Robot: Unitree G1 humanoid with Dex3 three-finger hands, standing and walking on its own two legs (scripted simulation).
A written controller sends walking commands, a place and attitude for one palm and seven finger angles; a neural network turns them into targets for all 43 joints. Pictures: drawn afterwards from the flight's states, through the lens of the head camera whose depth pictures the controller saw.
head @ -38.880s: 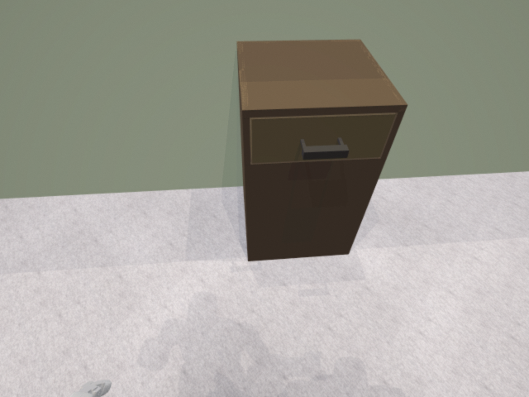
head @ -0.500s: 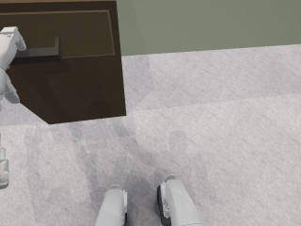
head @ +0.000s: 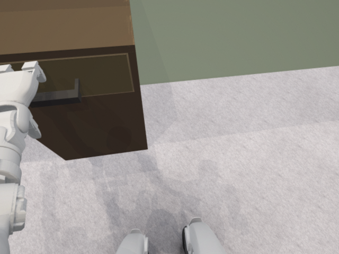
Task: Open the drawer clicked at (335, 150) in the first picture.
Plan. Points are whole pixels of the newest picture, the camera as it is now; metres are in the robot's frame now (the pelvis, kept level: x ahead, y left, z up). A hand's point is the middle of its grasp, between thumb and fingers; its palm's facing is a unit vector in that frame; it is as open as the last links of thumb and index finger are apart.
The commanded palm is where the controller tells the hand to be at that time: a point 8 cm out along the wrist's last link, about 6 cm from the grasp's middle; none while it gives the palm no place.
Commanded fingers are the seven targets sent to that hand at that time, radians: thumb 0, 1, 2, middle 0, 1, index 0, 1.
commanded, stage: lift the hand off the handle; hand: left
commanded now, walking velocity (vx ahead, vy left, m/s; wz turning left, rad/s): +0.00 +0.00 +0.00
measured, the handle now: (55, 91) +0.54 +0.30 -0.04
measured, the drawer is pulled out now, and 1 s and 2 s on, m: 0.00 0.00 0.00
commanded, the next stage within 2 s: draw the hand back to the body in 1.28 s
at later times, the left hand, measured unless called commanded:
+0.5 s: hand (15, 97) +0.46 +0.33 +0.05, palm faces -0.06 +0.01 -1.00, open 13.8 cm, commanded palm +0.45 +0.32 +0.10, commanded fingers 0.00 -0.50 0.30 -0.30 -1.20 -0.30 -1.20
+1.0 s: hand (6, 84) +0.46 +0.33 +0.09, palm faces -0.04 +0.00 -1.00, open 13.8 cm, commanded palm +0.45 +0.32 +0.14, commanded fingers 0.00 -0.50 0.30 -0.30 -1.20 -0.30 -1.20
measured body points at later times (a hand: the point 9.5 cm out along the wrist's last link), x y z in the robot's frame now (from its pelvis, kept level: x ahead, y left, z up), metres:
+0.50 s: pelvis +0.01 +0.00 +0.02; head +0.13 +0.01 +0.45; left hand +0.46 +0.33 +0.10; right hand +0.05 -0.28 -0.11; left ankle -0.03 +0.10 -0.67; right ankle +0.05 -0.14 -0.67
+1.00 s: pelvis +0.01 +0.01 +0.03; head +0.11 +0.01 +0.47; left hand +0.46 +0.32 +0.14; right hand +0.03 -0.28 -0.10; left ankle -0.03 +0.10 -0.67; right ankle +0.05 -0.14 -0.67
